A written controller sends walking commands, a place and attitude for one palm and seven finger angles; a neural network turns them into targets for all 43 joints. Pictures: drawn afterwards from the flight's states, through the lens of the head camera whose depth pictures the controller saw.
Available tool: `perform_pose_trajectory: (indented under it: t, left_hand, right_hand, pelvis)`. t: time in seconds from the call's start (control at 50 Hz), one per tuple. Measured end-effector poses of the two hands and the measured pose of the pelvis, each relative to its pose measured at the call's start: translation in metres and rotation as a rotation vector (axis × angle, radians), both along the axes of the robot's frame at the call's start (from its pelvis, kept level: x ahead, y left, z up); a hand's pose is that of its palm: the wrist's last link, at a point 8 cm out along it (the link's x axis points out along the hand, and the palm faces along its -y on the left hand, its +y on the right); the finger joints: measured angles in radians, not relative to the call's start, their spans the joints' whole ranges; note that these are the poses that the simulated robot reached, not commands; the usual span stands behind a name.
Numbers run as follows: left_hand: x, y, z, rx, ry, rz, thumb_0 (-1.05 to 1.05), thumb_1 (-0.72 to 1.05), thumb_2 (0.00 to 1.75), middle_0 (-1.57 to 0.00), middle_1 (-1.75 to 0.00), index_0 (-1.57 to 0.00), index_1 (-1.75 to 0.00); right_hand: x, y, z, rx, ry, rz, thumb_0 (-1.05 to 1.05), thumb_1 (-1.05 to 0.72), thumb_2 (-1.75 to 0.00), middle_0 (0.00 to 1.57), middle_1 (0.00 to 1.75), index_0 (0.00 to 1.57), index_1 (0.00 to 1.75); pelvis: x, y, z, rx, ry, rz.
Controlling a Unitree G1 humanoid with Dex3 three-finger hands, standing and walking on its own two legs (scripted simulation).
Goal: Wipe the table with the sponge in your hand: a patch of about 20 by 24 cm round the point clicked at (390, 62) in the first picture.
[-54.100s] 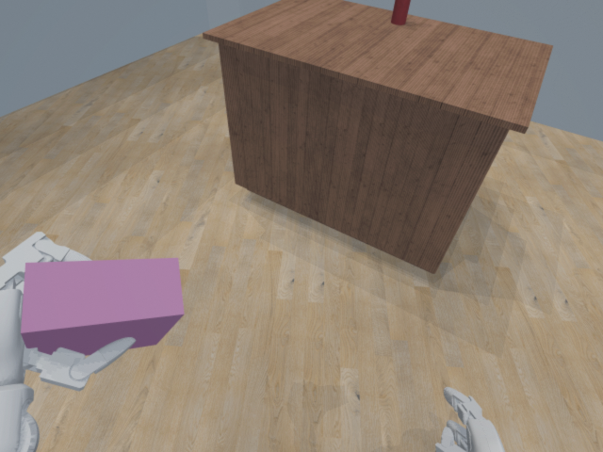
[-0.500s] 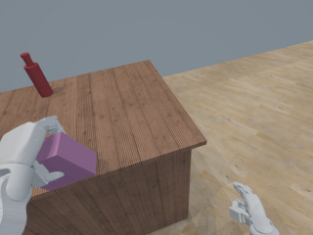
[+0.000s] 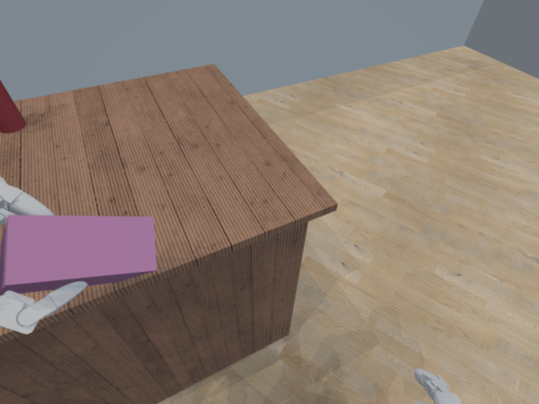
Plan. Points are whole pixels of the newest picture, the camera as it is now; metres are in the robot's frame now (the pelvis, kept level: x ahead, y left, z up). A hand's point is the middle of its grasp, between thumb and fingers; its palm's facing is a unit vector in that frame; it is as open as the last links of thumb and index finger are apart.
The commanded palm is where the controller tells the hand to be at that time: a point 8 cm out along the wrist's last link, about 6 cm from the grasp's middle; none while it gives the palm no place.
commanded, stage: step back with the hand held close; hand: left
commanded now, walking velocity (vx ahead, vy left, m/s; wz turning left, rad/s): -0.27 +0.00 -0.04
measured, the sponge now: (95, 255) +0.24 +0.21 +0.17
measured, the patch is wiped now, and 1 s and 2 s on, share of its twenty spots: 1.00 1.00 1.00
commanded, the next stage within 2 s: stop stepping back and stand still in 0.66 s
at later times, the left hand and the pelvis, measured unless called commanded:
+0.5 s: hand (4, 360) +0.12 +0.21 +0.22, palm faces +0.27 -0.87 -0.41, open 9.9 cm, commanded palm +0.07 +0.27 +0.25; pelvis -0.10 +0.00 +0.00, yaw -2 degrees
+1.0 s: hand out of the picture -0.04 +0.25 +0.23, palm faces +0.28 -0.88 -0.39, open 9.9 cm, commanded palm -0.08 +0.32 +0.25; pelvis -0.25 +0.04 +0.01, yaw -2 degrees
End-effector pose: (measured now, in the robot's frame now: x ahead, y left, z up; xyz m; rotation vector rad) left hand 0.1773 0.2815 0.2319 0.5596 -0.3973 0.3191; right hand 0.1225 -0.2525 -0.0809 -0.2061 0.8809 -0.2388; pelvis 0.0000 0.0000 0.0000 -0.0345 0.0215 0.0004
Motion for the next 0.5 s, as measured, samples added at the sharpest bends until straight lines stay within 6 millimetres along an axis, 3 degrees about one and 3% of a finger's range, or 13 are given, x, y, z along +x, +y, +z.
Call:
perform_pose_trajectory:
  t: [0.08, 0.22, 0.3, 0.4, 0.5]
  left_hand:
    - [-0.02, 0.005, -0.005, -0.018, -0.009, 0.006, -0.01, -0.52, 1.05, -0.76, -1.35, -0.78, -1.4]
    - [-0.051, 0.01, 0.021, -0.003, -0.131, 0.036, -0.01, -0.52, 1.05, -0.77, -1.35, -0.78, -1.4]
    - [-0.055, 0.006, 0.013, -0.022, -0.12, 0.03, -0.01, -0.52, 1.06, -0.77, -1.35, -0.78, -1.4]
    - [-0.06, -0.018, -0.004, -0.066, -0.055, -0.104, -0.01, -0.52, 1.06, -0.76, -1.36, -0.78, -1.4]
    - [-0.089, -0.028, 0.001, -0.013, -0.083, -0.195, -0.01, -0.53, 1.06, -0.77, -1.35, -0.78, -1.4]
  right_hand:
    - [-0.002, 0.017, 0.007, -0.006, -0.06, 0.047, 0.02, -0.91, -0.9, 0.2, 0.3, 0.2, 0.3]
    - [0.004, 0.041, 0.017, 0.031, -0.13, 0.133, 0.01, -0.91, -0.9, 0.2, 0.3, 0.2, 0.3]
    - [0.005, 0.045, 0.014, 0.061, -0.16, 0.161, 0.01, -0.91, -0.9, 0.2, 0.3, 0.2, 0.3]
    - [-0.02, 0.039, 0.01, 0.071, -0.132, 0.112, 0.01, -0.91, -0.9, 0.2, 0.3, 0.2, 0.3]
    - [-0.055, 0.023, 0.016, 0.014, -0.142, 0.075, 0.01, -0.91, -0.9, 0.2, 0.3, 0.2, 0.3]
  pelvis:
    - [-0.014, 0.008, 0.0, -0.001, -0.007, -0.009]
    - [-0.031, 0.009, 0.007, -0.016, 0.037, 0.01]
    - [-0.055, 0.003, 0.003, -0.004, 0.071, -0.024]
    - [-0.079, 0.002, 0.002, -0.026, 0.021, -0.038]
    - [-0.103, 0.001, -0.004, -0.014, -0.006, -0.042]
